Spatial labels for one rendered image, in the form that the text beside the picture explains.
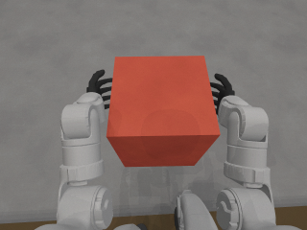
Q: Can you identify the robot right thigh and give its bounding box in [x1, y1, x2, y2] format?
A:
[177, 193, 219, 230]

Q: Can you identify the carton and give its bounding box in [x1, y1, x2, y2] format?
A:
[106, 56, 221, 168]

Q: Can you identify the left robot forearm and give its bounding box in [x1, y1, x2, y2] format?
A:
[57, 92, 106, 222]

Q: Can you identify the robot right hand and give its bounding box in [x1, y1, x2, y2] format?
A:
[210, 73, 235, 115]

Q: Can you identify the right robot shin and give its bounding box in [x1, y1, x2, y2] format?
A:
[177, 190, 192, 230]

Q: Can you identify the right robot forearm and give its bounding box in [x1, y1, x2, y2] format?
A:
[218, 95, 276, 222]

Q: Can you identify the robot left hand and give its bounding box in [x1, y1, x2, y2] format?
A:
[86, 69, 113, 109]

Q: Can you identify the robot left upper arm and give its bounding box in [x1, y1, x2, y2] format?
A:
[35, 185, 113, 230]

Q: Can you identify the robot right upper arm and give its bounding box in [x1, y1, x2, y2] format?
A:
[216, 187, 301, 230]

